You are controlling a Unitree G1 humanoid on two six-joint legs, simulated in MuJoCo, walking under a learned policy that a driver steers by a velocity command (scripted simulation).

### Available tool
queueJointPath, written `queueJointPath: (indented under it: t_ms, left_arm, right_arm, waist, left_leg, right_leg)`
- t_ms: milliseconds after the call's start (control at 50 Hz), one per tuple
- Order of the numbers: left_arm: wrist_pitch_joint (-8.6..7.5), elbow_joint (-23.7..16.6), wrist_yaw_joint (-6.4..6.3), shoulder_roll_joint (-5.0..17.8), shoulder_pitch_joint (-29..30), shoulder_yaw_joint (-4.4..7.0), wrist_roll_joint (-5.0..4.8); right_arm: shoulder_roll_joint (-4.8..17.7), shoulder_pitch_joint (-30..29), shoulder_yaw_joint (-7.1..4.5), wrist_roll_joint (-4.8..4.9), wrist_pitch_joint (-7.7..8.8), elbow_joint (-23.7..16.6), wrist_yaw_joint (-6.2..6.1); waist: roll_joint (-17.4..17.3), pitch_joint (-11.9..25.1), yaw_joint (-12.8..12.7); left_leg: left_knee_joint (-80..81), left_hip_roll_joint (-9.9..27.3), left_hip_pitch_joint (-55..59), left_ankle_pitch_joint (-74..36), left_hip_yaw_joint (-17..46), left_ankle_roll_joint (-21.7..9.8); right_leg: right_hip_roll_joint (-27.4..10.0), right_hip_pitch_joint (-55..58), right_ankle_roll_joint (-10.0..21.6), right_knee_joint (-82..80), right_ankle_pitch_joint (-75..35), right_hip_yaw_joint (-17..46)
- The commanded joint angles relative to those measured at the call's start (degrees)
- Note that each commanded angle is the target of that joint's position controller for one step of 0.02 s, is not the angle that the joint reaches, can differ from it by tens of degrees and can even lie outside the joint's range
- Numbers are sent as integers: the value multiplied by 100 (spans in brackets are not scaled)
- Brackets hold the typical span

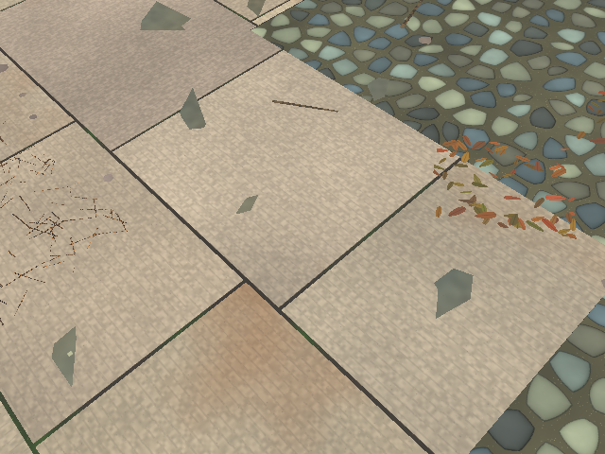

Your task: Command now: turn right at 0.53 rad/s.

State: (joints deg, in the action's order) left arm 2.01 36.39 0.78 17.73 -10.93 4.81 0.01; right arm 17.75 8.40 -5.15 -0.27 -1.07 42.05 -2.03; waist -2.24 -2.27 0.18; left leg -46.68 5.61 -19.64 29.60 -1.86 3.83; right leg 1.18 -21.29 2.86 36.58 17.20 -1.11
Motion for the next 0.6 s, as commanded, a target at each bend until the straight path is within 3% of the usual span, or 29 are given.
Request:
queueJointPath:
  t_ms: [20,40,60,80,120,180,280,400,440,460,480,500,520,540,580,600]
  left_arm:
    - [-285,-419,-4,1240,-604,275,193]
    - [-311,-427,-39,1097,-284,247,70]
    - [-284,-472,-81,947,-23,186,-27]
    - [-250,-512,-123,898,137,144,-45]
    - [-213,-572,-182,832,180,110,4]
    - [-190,-576,-245,839,61,120,-20]
    - [-107,-632,-271,948,61,183,-11]
    - [-11,-706,-194,982,193,216,-63]
    - [30,-733,-200,966,330,216,-129]
    - [51,-747,-218,928,391,203,-176]
    - [52,-751,-230,754,248,156,-170]
    - [27,-786,-206,513,-99,98,-146]
    - [-46,-795,-215,951,25,241,-91]
    - [-61,-675,-211,1202,-65,337,-51]
    - [29,-425,-235,952,-218,304,-47]
    - [64,-397,-228,781,-246,250,-54]
  right_arm:
    - [585,-501,-103,58,115,-670,-23]
    - [627,-363,-135,49,84,-551,-63]
    - [678,-311,-163,1,55,-481,-106]
    - [678,-218,-178,-19,39,-447,-107]
    - [555,-47,-159,2,50,-392,-66]
    - [423,-186,-103,10,71,-430,-55]
    - [407,-360,-74,29,150,-475,5]
    - [468,-260,-93,95,304,-487,129]
    - [467,-31,-110,101,346,-425,178]
    - [501,163,-137,81,359,-354,185]
    - [765,324,-207,14,346,-336,165]
    - [1253,103,-282,-86,274,-419,122]
    - [1102,117,-255,-236,284,-463,142]
    - [830,-132,-163,-181,298,-570,113]
    - [527,-414,-54,-11,273,-624,71]
    - [501,-377,-18,31,258,-605,61]
  waist:
    - [1126,939,-367]
    - [804,755,-196]
    - [726,642,-106]
    - [809,625,2]
    - [899,729,66]
    - [895,693,-30]
    - [1017,601,-147]
    - [1105,719,-149]
    - [1076,771,20]
    - [1011,794,148]
    - [602,931,114]
    - [-925,796,-263]
    - [-1257,611,-64]
    - [-730,545,-158]
    - [-409,405,-212]
    - [-424,357,-164]
  left_leg:
    - [-2555,-438,-1966,713,665,-93]
    - [-2409,-323,-1969,175,684,-142]
    - [-2189,-252,-1915,-226,726,-135]
    - [-2153,-306,-1613,-535,673,-107]
    - [-2046,-456,-1394,-921,614,-48]
    - [-1206,-539,-1468,-1076,670,50]
    - [-105,-652,-1093,-968,783,101]
    - [933,-838,-387,-773,803,-63]
    - [1806,-868,125,-1203,725,-179]
    - [2473,-779,630,-1821,673,-267]
    - [2696,-84,1349,-2218,1138,-520]
    - [2818,1094,1749,-3213,2369,-1229]
    - [2999,1764,1277,-3642,3167,-1992]
    - [2912,1663,1111,-3579,2810,-1996]
    - [2747,967,1102,-3335,1921,-1568]
    - [2715,880,1133,-3589,1734,-1576]
  right_leg:
    - [-2092,1760,1674,-1698,-3010,2970]
    - [-1753,1570,1314,-1692,-2340,2563]
    - [-1551,1386,1079,-1708,-1996,2351]
    - [-1349,1077,985,-1757,-1969,2143]
    - [-1164,985,972,-1811,-1840,2011]
    - [-1091,1188,993,-1820,-1422,2162]
    - [-1017,1037,1033,-1802,-621,2652]
    - [-909,1126,1006,-1533,-1304,3268]
    - [-750,1095,862,-1329,-1551,3316]
    - [-576,878,678,-1168,-1401,3212]
    - [-284,327,384,-672,-544,2880]
    - [614,-738,-13,498,1270,1699]
    - [723,-1235,-322,1863,2033,1170]
    - [427,-1206,-476,2670,1671,1220]
    - [398,-1247,-688,3213,1081,1145]
    - [408,-1291,-766,3373,944,1120]
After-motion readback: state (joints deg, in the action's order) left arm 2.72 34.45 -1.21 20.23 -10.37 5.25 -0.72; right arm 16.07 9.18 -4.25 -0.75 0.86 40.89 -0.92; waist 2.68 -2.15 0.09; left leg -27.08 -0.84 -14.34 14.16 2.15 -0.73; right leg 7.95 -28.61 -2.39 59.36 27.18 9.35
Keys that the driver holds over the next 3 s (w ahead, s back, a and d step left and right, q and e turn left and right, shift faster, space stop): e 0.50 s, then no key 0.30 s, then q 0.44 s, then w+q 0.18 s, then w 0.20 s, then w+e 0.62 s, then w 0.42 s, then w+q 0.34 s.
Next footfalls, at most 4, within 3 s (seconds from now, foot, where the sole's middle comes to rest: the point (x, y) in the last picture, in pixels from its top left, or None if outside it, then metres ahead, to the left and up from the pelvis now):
0.48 left None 0.08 0.11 -0.76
0.84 right None -0.03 -0.13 -0.76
1.26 left None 0.05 0.10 -0.76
1.86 right None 0.33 -0.14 -0.76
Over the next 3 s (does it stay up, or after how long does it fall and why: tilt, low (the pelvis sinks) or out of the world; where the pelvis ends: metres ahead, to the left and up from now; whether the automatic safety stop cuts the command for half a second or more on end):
stays up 0.78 -0.23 0.02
